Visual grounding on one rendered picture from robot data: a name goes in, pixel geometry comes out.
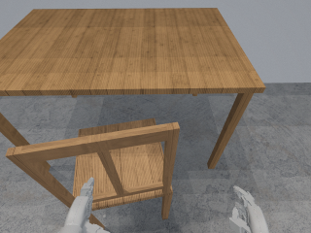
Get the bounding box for robot right hand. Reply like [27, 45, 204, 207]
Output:
[229, 185, 269, 233]

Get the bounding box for table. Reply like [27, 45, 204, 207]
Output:
[0, 8, 266, 171]

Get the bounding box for robot left hand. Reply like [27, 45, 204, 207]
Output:
[64, 177, 110, 233]

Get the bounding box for chair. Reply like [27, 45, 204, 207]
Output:
[5, 118, 180, 230]

